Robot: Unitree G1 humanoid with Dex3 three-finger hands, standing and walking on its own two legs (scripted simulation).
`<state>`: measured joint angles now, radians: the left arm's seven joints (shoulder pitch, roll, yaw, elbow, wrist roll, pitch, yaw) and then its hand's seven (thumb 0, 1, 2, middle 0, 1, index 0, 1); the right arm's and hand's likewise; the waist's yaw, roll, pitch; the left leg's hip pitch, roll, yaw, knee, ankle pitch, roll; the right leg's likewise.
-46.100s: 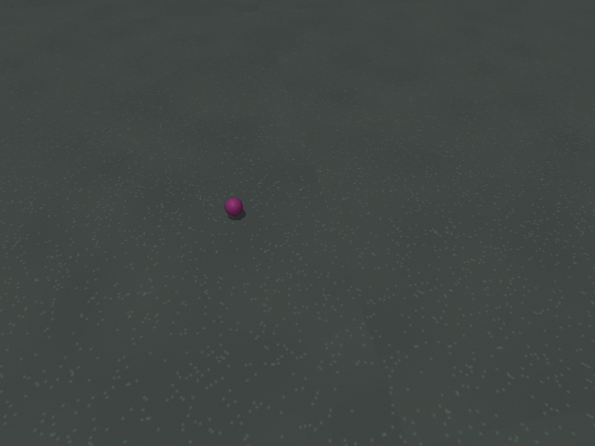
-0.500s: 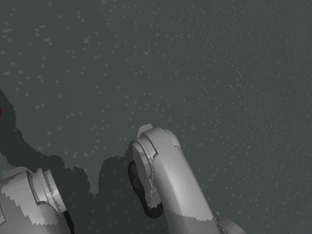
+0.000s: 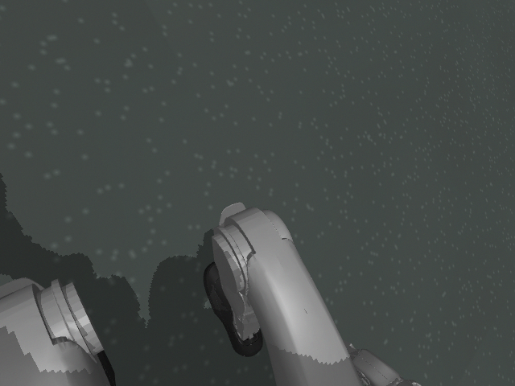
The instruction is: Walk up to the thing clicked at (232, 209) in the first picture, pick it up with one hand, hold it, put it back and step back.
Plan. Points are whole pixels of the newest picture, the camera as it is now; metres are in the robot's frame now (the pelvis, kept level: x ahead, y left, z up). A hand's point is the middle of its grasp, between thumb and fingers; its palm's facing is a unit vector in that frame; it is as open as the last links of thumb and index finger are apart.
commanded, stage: open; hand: left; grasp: from above
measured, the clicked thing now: out of the picture +0.46 +0.28 -0.26
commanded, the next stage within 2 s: withdraw in 0.84 s
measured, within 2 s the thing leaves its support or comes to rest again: neither
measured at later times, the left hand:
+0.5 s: hand out of the picture +0.45 +0.28 -0.25, palm faces -0.44 -0.16 -0.88, open 13.2 cm
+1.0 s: hand out of the picture +0.45 +0.28 -0.24, palm faces -0.44 -0.15 -0.88, open 13.6 cm
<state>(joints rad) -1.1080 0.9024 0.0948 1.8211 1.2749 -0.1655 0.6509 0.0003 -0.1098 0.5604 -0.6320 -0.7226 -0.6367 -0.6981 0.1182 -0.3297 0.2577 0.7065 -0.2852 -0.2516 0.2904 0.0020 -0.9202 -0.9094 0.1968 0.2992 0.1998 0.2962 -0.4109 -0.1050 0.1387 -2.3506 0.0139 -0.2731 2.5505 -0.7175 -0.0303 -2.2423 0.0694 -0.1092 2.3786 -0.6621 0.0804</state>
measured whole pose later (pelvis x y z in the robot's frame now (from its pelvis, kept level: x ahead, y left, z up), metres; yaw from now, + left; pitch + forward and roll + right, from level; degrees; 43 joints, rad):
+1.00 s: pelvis +0.00 +0.00 +0.01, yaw +0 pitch +28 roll -14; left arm -1.10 0.93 0.07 1.79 1.26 -0.16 0.64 0.00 -0.47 1.02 -0.09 -1.10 -0.11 -1.08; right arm 0.12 -0.34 0.28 0.68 -0.28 -0.26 0.29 0.00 -0.91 -0.91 0.20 0.30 0.20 0.30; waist -0.42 -0.12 0.17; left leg -2.33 0.02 -0.28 2.53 -0.71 -0.03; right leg -2.22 0.07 -0.12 2.35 -0.65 0.08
